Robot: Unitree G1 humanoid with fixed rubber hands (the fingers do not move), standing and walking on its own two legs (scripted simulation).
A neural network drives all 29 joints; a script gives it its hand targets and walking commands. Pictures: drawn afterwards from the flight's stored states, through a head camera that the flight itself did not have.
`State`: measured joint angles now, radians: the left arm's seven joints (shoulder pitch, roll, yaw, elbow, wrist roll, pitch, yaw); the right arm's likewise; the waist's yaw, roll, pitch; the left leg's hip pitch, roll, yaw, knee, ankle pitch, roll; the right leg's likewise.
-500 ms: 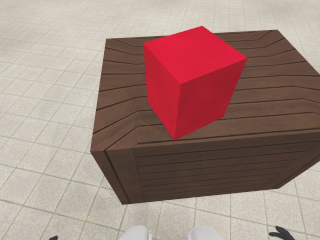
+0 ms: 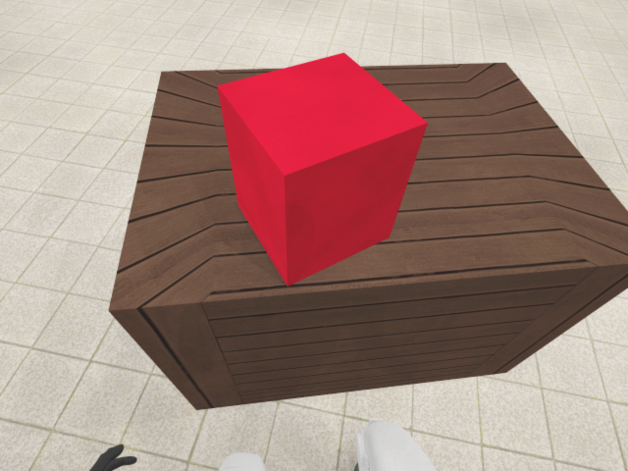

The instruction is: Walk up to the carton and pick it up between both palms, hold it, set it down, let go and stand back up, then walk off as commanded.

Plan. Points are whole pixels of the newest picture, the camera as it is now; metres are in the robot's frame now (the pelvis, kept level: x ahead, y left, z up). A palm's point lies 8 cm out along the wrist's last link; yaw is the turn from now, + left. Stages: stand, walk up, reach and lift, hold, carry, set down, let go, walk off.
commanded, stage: walk up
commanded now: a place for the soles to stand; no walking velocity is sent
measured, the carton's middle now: (315, 172) +0.52 +0.01 +0.05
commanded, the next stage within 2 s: none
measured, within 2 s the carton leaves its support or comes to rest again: neither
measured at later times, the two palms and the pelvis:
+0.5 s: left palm out of the picture +0.13 +0.24 -0.07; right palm out of the picture +0.09 -0.38 -0.13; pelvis +0.06 -0.09 +0.01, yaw -2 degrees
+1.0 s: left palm out of the picture +0.11 +0.35 -0.11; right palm out of the picture +0.11 -0.27 -0.09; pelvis +0.06 +0.03 +0.01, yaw +2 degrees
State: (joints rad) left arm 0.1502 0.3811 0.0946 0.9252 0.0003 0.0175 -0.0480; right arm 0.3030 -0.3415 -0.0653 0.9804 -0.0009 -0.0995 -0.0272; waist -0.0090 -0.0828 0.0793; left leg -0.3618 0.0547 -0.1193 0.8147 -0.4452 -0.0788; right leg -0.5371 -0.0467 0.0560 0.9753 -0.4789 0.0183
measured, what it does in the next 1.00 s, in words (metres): steps on the spot: right foot, then left foot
